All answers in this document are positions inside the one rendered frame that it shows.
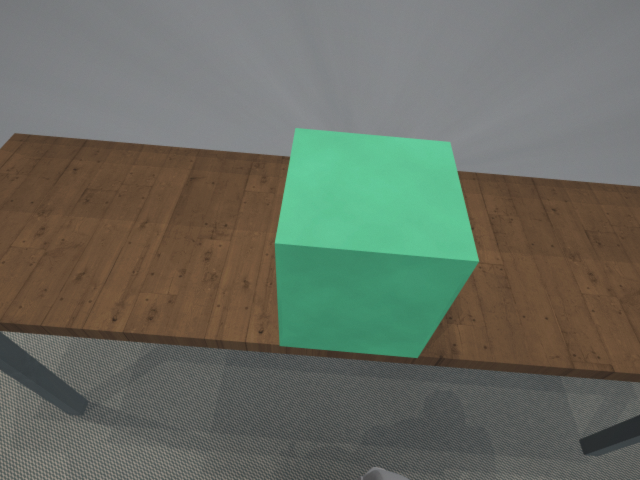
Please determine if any robot right shin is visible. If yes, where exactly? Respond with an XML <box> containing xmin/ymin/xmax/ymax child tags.
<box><xmin>365</xmin><ymin>467</ymin><xmax>386</xmax><ymax>475</ymax></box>

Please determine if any table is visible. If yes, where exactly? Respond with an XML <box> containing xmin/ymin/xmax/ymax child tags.
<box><xmin>0</xmin><ymin>133</ymin><xmax>640</xmax><ymax>456</ymax></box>

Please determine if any carton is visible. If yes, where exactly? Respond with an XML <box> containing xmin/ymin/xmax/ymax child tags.
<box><xmin>275</xmin><ymin>128</ymin><xmax>479</xmax><ymax>358</ymax></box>

